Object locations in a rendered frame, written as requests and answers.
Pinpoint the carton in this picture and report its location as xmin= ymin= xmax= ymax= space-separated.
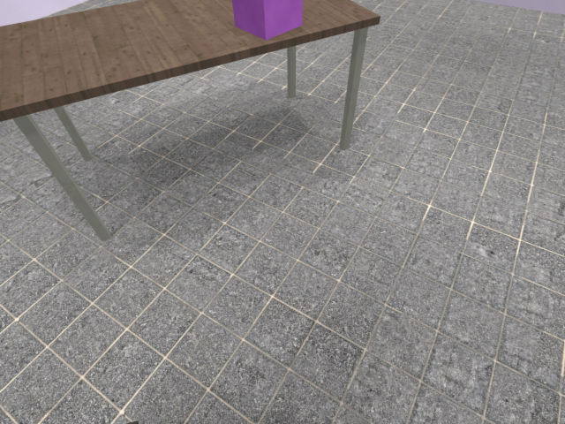
xmin=232 ymin=0 xmax=303 ymax=40

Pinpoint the table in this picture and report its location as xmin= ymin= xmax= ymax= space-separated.
xmin=0 ymin=0 xmax=380 ymax=241

